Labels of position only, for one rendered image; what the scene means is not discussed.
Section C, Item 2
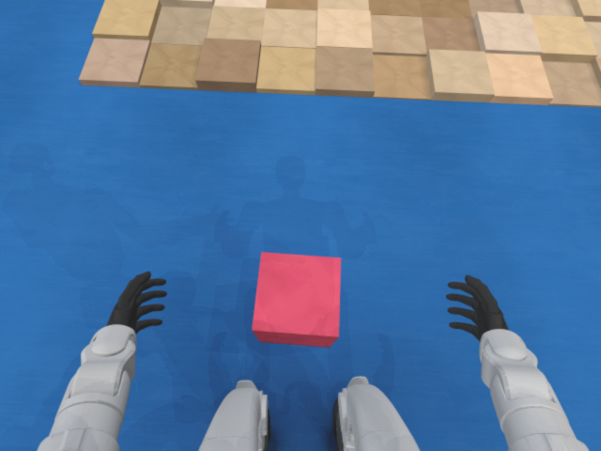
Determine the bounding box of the robot right hand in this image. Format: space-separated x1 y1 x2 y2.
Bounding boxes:
446 275 509 341

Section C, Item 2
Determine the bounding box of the carton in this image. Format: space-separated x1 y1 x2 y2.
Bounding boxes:
252 252 341 348

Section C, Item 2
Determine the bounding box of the robot left forearm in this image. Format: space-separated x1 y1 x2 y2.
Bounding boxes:
37 324 137 451

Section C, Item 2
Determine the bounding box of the robot left shin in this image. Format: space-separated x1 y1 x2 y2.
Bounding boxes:
236 381 265 451

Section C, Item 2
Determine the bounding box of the robot left thigh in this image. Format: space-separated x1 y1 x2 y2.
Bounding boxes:
198 388 268 451

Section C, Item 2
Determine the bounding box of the robot right forearm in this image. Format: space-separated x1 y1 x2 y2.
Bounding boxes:
479 329 589 451

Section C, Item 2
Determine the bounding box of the robot left hand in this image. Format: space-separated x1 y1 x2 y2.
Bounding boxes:
106 272 167 334

